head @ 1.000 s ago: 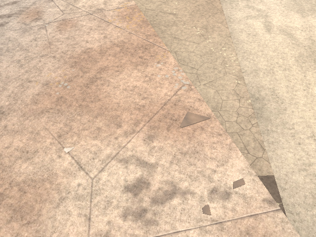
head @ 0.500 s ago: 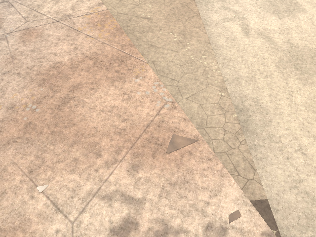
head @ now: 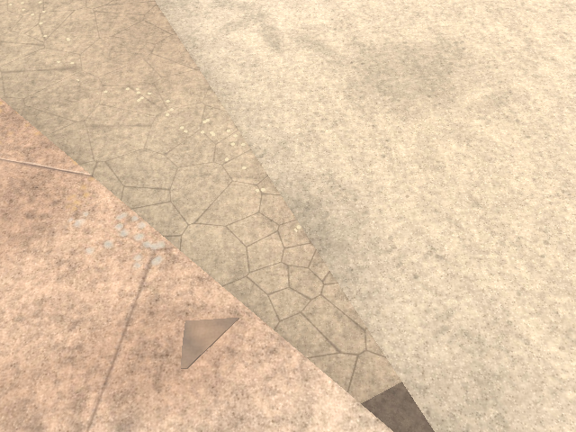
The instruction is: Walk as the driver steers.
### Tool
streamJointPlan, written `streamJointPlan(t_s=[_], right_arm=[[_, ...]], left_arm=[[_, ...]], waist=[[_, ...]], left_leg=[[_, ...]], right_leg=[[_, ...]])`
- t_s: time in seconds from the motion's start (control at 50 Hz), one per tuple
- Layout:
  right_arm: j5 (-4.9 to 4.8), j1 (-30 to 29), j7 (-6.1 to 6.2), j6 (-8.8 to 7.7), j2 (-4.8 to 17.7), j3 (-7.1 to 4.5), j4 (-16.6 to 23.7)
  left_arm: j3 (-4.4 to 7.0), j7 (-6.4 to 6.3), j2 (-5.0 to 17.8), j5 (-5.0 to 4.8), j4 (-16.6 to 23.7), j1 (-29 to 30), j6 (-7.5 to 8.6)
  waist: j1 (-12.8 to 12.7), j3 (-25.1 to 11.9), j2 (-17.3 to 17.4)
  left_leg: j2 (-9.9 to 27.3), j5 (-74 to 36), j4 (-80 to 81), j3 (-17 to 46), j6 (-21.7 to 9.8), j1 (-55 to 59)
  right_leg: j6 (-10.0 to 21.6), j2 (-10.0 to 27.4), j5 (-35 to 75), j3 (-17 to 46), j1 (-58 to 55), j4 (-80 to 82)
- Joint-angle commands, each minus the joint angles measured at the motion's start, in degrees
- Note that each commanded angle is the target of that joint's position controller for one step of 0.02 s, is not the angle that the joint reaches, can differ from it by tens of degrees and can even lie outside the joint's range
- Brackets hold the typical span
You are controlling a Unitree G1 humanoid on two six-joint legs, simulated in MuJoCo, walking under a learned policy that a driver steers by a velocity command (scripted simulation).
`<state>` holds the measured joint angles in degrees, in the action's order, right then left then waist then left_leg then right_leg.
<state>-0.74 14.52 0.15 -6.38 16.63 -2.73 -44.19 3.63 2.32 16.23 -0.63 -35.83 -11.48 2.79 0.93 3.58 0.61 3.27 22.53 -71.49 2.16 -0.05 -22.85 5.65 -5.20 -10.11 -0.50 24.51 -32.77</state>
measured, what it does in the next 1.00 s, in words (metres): goes down, turning left: left foot, then right foot 0.14 m lower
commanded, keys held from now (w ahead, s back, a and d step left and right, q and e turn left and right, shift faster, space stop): w+e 0.02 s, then w+q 0.98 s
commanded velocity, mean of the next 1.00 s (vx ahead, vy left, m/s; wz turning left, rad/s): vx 0.50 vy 0.00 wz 0.30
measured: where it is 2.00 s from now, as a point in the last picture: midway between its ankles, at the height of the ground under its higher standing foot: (206, 234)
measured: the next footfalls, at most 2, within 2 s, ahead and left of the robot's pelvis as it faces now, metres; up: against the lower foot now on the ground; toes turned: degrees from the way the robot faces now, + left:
left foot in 0.46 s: +0.43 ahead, +0.14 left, +0.00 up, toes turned +6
right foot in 0.98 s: +0.71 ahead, -0.02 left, -0.14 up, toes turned +29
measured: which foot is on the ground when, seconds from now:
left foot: up 0.00-0.44, down 0.46-1.00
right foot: down 0.00-0.48, up 0.50-0.96, down 0.98-1.00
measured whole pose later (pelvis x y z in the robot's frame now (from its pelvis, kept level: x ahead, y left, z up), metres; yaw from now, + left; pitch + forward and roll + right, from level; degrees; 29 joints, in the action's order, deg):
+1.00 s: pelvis +0.57 +0.05 -0.09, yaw +23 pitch +1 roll +4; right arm -0.9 20.8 4.4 0.3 14.9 -2.7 -39.2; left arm 4.0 2.5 16.5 -0.2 -37.3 -8.0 5.7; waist 3.2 -2.5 -3.3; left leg -13.2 47.0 -63.2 11.8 -3.5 -15.0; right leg -0.4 2.6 17.2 7.9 15.0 -15.0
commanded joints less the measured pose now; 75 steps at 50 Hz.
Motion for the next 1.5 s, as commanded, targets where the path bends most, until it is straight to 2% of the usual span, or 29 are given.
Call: streamJointPlan(t_s=[0.02,0.22,0.34,0.4,0.44,0.46,0.48,0.5,0.54,0.58,0.68,0.7,0.74,0.88,0.96,1.0,1.04,1.06,1.08,1.1,1.14,1.18,1.26,1.34,1.42,1.44,1.46,1.48,1.5], right_arm=[[0.89,1.6,0.41,-0.47,7.9,-2.05,4.5],[0.04,-9.0,-1.0,1.23,3.5,0.21,4.7],[-0.66,-15.7,-3.54,0.81,3.0,0.78,8.4],[-0.52,-13.1,-4.52,0.68,3.6,0.44,9.0],[-0.28,-2.5,-3.91,1.12,7.0,-1.5,7.0],[-0.39,6.7,-3.04,1.45,10.3,-2.98,5.5],[0.14,12.8,-2.24,1.8,16.5,-4.61,5.7],[-0.75,12.4,-2.34,1.98,12.3,-3.27,5.3],[-0.7,6.1,-1.85,2.98,8.3,-2.23,7.2],[0.25,1.2,-1.62,3.13,6.8,-1.58,8.6],[0.77,-1.6,0.57,3.58,9.4,-2.26,8.9],[1.45,-0.2,0.9,3.39,10.0,-2.47,8.8],[0.06,0.5,1.2,3.94,8.1,-1.88,8.3],[-0.26,3.2,4.31,5.46,5.1,-1.49,7.8],[-0.6,8.5,5.17,6.8,2.3,-0.95,6.2],[0.8,12.1,3.06,7.09,-1.1,0.17,4.8],[-2.33,20.5,1.45,5.61,-0.7,0.75,5.4],[-2.67,18.0,1.5,4.61,1.4,0.47,6.5],[-4.45,10.1,2.13,4.1,2.3,0.63,10.5],[-3.12,-0.7,3.08,4.7,4.1,0.3,12.1],[-0.51,-7.1,2.98,5.95,-1.4,2.01,16.2],[-1.39,-3.3,1.74,6.54,-7.2,3.74,17.0],[0.55,-5.5,1.04,5.45,-7.9,5.24,20.1],[1.03,-14.8,0.32,3.87,-10.2,7.44,24.0],[-1.03,-11.5,-1.4,2.04,-6.1,5.64,23.2],[-1.59,-4.4,-1.2,1.8,-2.3,3.72,21.9],[-0.11,7.2,-1.17,1.63,3.8,1.66,19.1],[2.31,18.6,-0.81,2.13,9.7,-0.34,14.5],[2.61,17.5,-0.71,1.4,7.2,0.3,12.6]], left_arm=[[1.81,-0.55,6.3,1.11,4.7,-0.9,1.22],[1.07,-1.91,7.1,0.81,-1.9,-7.0,2.02],[1.33,-1.87,8.1,0.66,-5.6,-10.2,1.23],[1.58,-2.53,9.3,0.5,-5.5,-8.6,0.07],[1.6,-3.16,10.5,0.56,-4.6,-6.2,-0.64],[1.37,-3.69,10.5,0.5,-3.7,-4.8,-0.44],[-0.14,-3.24,5.9,1.2,-1.3,-9.5,1.1],[-1.19,-2.29,4.4,1.23,-1.2,-10.3,2.82],[-0.49,-1.11,8.3,-1.13,1.4,-2.8,4.66],[0.15,-1.64,8.4,1.4,1.9,-1.2,4.26],[-1.73,-2.23,2.9,2.69,1.9,-1.5,2.9],[-0.6,-2.1,4.9,2.69,0.7,-2.3,3.32],[-0.75,-2.16,4.5,2.32,1.6,1.1,3.26],[0.43,0.74,5.0,1.0,2.8,7.0,4.03],[1.27,-0.02,3.1,0.15,1.2,6.2,3.38],[2.19,-0.03,3.5,0.29,-2.2,-6.8,2.73],[3.57,0.32,10.8,0.76,-4.4,-21.2,2.48],[4.13,0.58,13.2,0.37,-5.6,-23.9,1.75],[4.95,-0.43,16.9,0.1,-7.7,-19.8,1.1],[2.31,-2.06,8.9,1.35,-6.1,-16.1,0.65],[-1.43,-2.95,2.9,2.06,-8.3,-11.8,1.16],[-3.43,-2.03,-1.8,1.44,-11.7,-11.3,0.65],[-3.38,-2.21,1.6,2.31,-14.2,-12.1,0.08],[-2.37,-3.76,3.7,-0.43,-18.3,-20.7,-1.21],[-2.11,-3.65,5.1,0.45,-18.6,-23.6,-3.07],[-2.03,-3.62,6.1,1.24,-18.7,-23.0,-2.39],[-1.43,-3.55,6.7,1.36,-16.3,-19.1,-0.63],[-1.3,-2.59,3.5,0.56,-14.5,-16.3,1.02],[-0.56,-1.51,3.0,-1.11,-13.7,-15.3,2.05]], waist=[[0.9,-8.5,-2.7],[-4.8,-2.3,-4.1],[-7.4,1.6,-2.5],[-5.0,-1.2,-3.7],[1.2,-8.5,-5.2],[6.3,-13.6,-4.4],[5.4,-20.9,8.1],[4.0,-25.4,12.4],[3.6,-11.4,3.5],[0.0,-5.9,-1.3],[-2.7,-7.8,1.4],[-2.4,-9.2,2.3],[-1.3,-7.0,2.8],[0.6,-3.6,4.4],[3.4,-1.1,-1.7],[-1.6,-6.9,-9.5],[-4.9,-19.9,-22.4],[-5.5,-19.7,-19.2],[-4.1,-16.3,-17.3],[-6.8,-8.3,-3.4],[-4.8,1.3,-1.0],[-0.1,4.5,-4.0],[1.4,2.7,-5.0],[-2.1,-0.7,-5.8],[2.4,-7.4,-12.0],[6.9,-12.4,-14.2],[11.3,-20.0,-7.2],[13.4,-26.0,14.7],[10.3,-23.2,11.2]], left_leg=[[4.0,-5.8,3.0,3.9,-0.2,-13.0],[3.3,-32.7,30.9,0.0,0.1,-15.7],[0.6,-24.8,37.4,-0.7,-2.9,-22.2],[-2.7,-17.4,38.7,-4.1,-5.1,-16.2],[-7.3,-16.2,39.7,-7.5,-7.6,0.2],[-4.5,-20.4,40.5,-1.9,-10.8,16.0],[10.4,-17.8,41.7,23.8,-21.6,37.0],[15.7,-11.7,51.4,42.8,-25.3,43.8],[12.1,-5.2,54.3,30.3,-19.8,30.3],[8.1,-16.9,56.2,21.9,-17.7,17.1],[0.5,-35.2,54.7,10.3,-17.3,1.8],[0.5,-37.4,52.1,9.9,-16.3,2.3],[-2.9,-29.5,50.6,7.9,-13.6,-1.1],[-1.3,-3.7,33.2,24.0,-11.6,6.3],[-6.8,-1.9,16.3,21.9,-8.8,6.8],[-11.9,21.0,-4.3,15.2,-5.8,-10.4],[-13.0,30.6,-48.6,9.7,0.8,-37.8],[-10.7,25.4,-60.1,7.8,2.5,-44.9],[-6.7,12.8,-60.8,2.8,2.7,-51.8],[-5.1,7.4,-61.6,1.3,2.9,-52.9],[-4.7,6.2,-65.4,2.7,1.3,-48.0],[-4.9,5.9,-61.8,4.1,-1.5,-47.8],[-3.2,-3.2,-40.6,-1.5,-0.1,-41.1],[2.4,1.5,-18.2,-7.5,-1.2,-40.9],[-6.4,9.6,-0.5,-15.7,-6.6,-13.8],[-5.9,5.4,4.1,-8.5,-9.0,-2.6],[2.5,-4.0,9.2,8.5,-13.9,13.4],[14.7,-4.9,36.2,37.0,-21.5,25.3],[20.6,-6.1,46.0,50.9,-22.4,22.8]], right_leg=[[11.1,15.1,12.6,23.6,-15.9,17.5],[5.6,13.4,15.9,8.2,-17.5,21.3],[5.8,18.0,20.2,6.3,-29.9,19.5],[4.3,18.1,38.7,3.3,-32.5,13.7],[2.1,15.6,56.6,0.1,-30.4,0.6],[-0.2,13.5,50.6,-1.4,-21.1,-13.3],[-5.0,4.3,18.6,-3.4,1.6,-39.2],[-5.7,-1.2,-21.0,5.3,13.4,-47.3],[-4.5,5.6,-14.9,7.5,18.5,-43.3],[-5.2,8.9,-10.2,6.1,13.2,-34.0],[-9.5,4.5,1.9,-0.8,-1.3,-21.6],[-9.3,4.0,12.0,0.5,-1.4,-22.3],[-9.0,2.6,16.9,0.0,-2.8,-12.8],[-5.9,7.2,28.4,13.3,-0.2,7.1],[-5.6,10.2,39.0,9.0,-9.3,25.6],[-5.6,13.1,43.7,8.0,-30.9,11.7],[5.1,29.1,43.5,26.2,-55.6,-4.0],[10.4,33.7,37.7,31.2,-54.0,-0.7],[14.1,36.4,5.6,40.1,-49.1,9.3],[14.1,34.4,-4.1,36.5,-39.2,15.2],[9.9,27.6,-7.2,29.3,-20.1,18.0],[5.0,21.7,-7.7,18.4,-9.6,16.6],[5.3,16.9,0.8,9.9,-2.6,22.8],[5.6,20.0,16.0,10.3,-20.7,24.5],[5.5,19.8,74.3,4.3,-22.4,13.7],[4.6,19.7,87.0,4.6,-21.1,4.2],[2.3,15.7,77.7,3.8,-9.4,-12.1],[-1.9,1.3,4.4,10.3,5.3,-32.1],[-4.1,-4.0,-9.8,19.7,13.4,-46.7]])
Velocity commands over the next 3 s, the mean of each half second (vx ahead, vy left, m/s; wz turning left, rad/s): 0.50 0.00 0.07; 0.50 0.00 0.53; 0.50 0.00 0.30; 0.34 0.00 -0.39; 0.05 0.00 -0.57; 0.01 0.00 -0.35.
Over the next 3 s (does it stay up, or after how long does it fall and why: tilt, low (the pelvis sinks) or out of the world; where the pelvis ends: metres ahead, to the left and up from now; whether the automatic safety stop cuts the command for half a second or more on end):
stays up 0.98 0.49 -0.02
